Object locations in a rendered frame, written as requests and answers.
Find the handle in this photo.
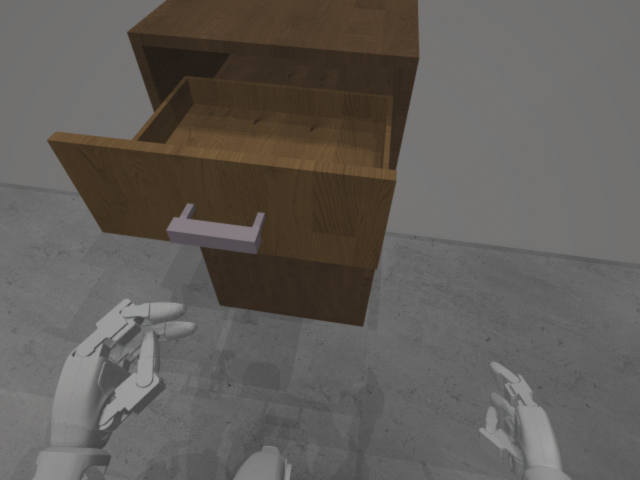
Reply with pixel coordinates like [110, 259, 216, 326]
[166, 203, 265, 254]

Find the drawer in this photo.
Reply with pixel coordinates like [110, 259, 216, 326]
[47, 76, 397, 270]

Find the cabinet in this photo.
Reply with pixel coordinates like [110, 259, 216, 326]
[127, 0, 419, 327]

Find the left robot hand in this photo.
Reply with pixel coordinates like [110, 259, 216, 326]
[50, 299, 198, 449]

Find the left robot thigh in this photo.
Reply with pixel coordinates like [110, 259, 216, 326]
[233, 452, 292, 480]

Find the robot left shin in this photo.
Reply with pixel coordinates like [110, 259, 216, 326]
[261, 446, 280, 455]

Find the robot left forearm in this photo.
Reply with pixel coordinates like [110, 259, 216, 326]
[32, 446, 111, 480]

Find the right robot hand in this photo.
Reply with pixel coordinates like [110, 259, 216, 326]
[479, 361, 563, 477]

